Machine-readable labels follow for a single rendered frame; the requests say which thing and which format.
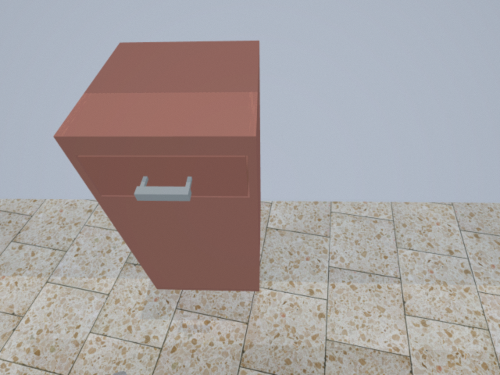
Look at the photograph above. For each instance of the handle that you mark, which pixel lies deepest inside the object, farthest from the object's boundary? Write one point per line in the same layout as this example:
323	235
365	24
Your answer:
148	193

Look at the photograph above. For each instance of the cabinet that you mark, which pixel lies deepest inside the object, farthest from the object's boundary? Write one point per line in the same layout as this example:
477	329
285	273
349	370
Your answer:
178	98

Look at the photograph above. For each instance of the drawer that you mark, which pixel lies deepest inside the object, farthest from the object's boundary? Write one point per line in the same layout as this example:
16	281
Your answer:
212	175

